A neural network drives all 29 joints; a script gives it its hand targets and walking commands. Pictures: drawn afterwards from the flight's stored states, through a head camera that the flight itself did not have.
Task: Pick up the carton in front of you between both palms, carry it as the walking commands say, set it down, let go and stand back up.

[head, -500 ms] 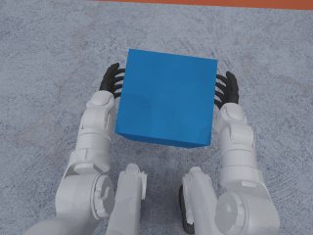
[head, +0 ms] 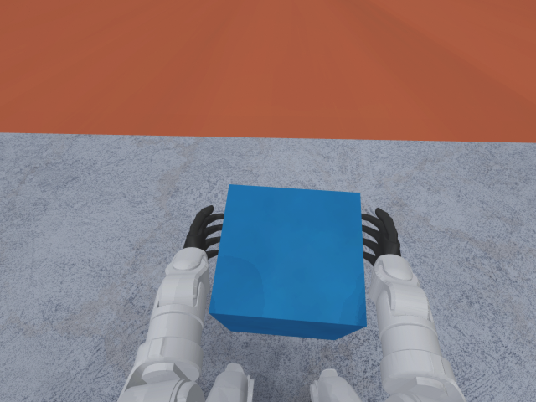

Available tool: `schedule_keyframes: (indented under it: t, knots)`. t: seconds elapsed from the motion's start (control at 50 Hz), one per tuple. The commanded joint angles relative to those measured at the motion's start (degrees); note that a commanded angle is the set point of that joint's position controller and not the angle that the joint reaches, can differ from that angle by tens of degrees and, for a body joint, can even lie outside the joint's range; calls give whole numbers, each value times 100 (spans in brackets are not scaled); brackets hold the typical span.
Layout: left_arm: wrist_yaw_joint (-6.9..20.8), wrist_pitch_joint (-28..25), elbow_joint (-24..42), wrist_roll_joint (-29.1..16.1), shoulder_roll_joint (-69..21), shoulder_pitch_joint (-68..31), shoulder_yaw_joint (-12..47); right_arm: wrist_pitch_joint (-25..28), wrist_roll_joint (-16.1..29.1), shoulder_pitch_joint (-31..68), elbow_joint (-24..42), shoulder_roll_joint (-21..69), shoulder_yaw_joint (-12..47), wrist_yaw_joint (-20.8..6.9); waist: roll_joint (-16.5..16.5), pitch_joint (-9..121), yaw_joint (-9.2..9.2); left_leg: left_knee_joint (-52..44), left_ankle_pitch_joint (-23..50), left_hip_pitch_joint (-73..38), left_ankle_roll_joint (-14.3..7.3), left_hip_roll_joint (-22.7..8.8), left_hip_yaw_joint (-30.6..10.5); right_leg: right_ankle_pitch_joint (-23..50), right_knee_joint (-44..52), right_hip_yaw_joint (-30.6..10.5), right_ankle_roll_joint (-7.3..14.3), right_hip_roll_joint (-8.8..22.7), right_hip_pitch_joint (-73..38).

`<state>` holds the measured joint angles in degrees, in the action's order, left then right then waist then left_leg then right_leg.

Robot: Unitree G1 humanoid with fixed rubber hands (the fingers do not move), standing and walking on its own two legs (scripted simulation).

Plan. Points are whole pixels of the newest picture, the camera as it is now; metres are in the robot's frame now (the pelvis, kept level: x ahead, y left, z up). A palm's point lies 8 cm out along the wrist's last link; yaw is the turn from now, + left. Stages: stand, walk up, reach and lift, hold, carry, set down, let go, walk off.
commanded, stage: reach and lift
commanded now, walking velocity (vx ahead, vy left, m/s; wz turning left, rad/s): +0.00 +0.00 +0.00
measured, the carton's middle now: (287, 270) +0.37 +0.00 -0.11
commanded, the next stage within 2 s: hold in 1.50 s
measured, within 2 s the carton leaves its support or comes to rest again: neither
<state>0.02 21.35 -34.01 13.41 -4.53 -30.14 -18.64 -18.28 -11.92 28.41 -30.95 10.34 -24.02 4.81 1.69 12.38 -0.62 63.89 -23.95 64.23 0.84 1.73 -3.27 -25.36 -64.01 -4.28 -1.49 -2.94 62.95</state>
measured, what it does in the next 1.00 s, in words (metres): rises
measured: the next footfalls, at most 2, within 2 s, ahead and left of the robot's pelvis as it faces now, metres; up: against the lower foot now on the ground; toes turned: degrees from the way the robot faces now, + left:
none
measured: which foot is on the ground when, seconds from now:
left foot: down 0.00-1.00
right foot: down 0.00-1.00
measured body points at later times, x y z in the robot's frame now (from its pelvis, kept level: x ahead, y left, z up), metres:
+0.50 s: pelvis +0.03 -0.01 +0.09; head +0.01 +0.00 +0.54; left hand +0.33 +0.15 +0.10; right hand +0.35 -0.15 +0.11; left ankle +0.05 +0.12 -0.64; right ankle +0.04 -0.13 -0.64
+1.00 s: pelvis +0.03 +0.00 +0.10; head +0.00 +0.00 +0.55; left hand +0.33 +0.15 +0.12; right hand +0.35 -0.15 +0.13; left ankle +0.05 +0.12 -0.64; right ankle +0.04 -0.13 -0.64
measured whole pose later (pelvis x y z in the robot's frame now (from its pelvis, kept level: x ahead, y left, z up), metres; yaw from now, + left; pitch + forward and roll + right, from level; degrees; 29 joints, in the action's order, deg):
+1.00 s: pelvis +0.03 +0.00 +0.10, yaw +0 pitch -4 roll +0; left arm 0.7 37.0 -21.1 18.7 -9.7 -18.7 -16.2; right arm -34.0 -19.0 20.7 -23.1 10.3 -19.1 0.1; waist 0.7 -0.7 0.2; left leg 24.3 -11.0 9.1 0.6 1.0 -3.7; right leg -12.5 -24.9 -4.9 -0.6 -1.1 8.2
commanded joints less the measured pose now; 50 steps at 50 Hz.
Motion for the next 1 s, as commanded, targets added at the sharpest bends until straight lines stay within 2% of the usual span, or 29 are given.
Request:
schedule_keyframes:
  t: [0.0,0.26,0.4,0.48,0.58,0.72,0.98]
  knots:
    - [1246,-200,172,-931,-6025,-2966,3266,-175,748,2750,-566,5866,3590,-1572,-301,2989,60,-1201,1630,-3054,-75,557,-34,1379,1259,116,85,-568,-1830]
    - [1323,285,902,-1036,-5960,-1930,3626,-691,738,1506,-139,5924,3892,-1734,-174,1773,77,-2875,2411,-4867,-91,431,-104,2416,2970,-67,84,-337,-4122]
    - [1351,839,1410,-1115,-5882,-1614,3747,-1218,848,1182,251,5796,4010,-1852,-144,856,92,-3730,2361,-5673,-81,373,-105,2466,3831,-89,81,-235,-5026]
    - [1393,1104,1271,-971,-5767,-1513,3390,-1481,688,1167,193,5621,3675,-1917,-100,91,81,-4075,1801,-5760,-111,348,-77,1890,4195,-63,135,-196,-5095]
    - [1490,1153,1037,-751,-5725,-1969,2922,-1530,486,1615,-25,5573,3236,-2006,-76,-323,98,-4170,1114,-5692,-159,324,-2,1183,4324,-11,185,-141,-5012]
    - [1534,1109,1229,-841,-5911,-2437,3102,-1470,575,2079,149,5700,3402,-2047,-120,242,78,-4088,1338,-5949,-137,317,-8,1394,4237,12,182,-165,-5251]
    - [1433,1280,1511,-886,-5886,-1885,3225,-1596,612,1627,448,5458,3480,-2033,-206,284,87,-4304,2075,-6344,-42,327,-38,2065,4364,36,157,-244,-5586]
